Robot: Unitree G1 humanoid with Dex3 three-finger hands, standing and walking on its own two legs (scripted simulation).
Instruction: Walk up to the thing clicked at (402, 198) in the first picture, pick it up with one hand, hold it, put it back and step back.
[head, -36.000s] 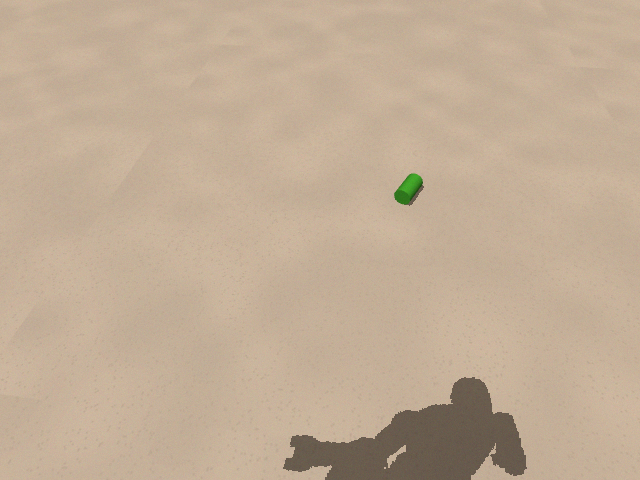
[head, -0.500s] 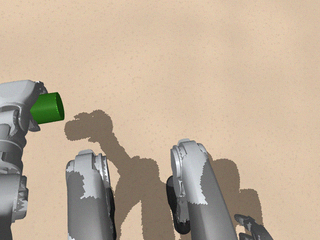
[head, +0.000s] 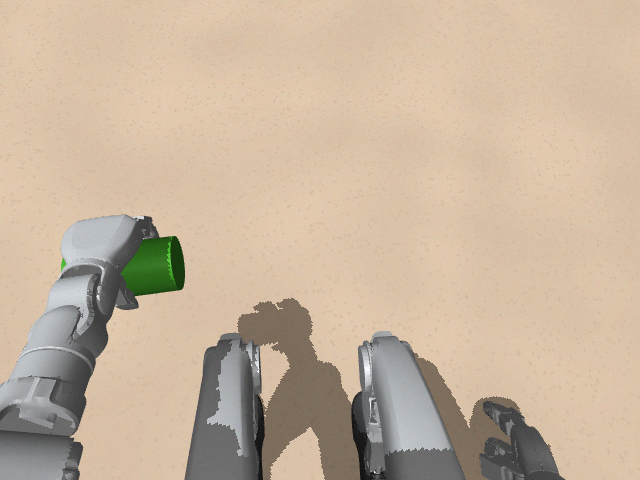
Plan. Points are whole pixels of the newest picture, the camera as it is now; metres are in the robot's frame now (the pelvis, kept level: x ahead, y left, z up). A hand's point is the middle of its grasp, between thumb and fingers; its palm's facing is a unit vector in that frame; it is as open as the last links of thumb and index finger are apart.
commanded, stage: lift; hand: left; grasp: from above
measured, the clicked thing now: (128, 269) +0.39 +0.27 -0.12
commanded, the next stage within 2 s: hold in 0.84 s
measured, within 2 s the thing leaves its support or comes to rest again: neither
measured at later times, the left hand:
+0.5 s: hand (77, 246) +0.35 +0.24 +0.07, palm faces -0.47 -0.09 -0.88, open 10.4 cm
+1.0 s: hand (54, 184) +0.38 +0.23 +0.14, palm faces -0.45 -0.10 -0.89, open 10.4 cm
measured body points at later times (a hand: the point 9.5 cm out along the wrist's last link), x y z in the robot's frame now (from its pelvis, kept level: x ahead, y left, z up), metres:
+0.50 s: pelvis +0.04 +0.00 +0.16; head +0.12 +0.01 +0.60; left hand +0.38 +0.24 +0.12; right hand +0.14 -0.27 +0.04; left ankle +0.09 +0.12 -0.49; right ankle +0.08 -0.15 -0.49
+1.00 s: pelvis +0.07 +0.00 +0.22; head +0.12 +0.00 +0.67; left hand +0.40 +0.23 +0.19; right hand +0.17 -0.27 +0.10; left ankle +0.09 +0.12 -0.49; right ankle +0.08 -0.15 -0.49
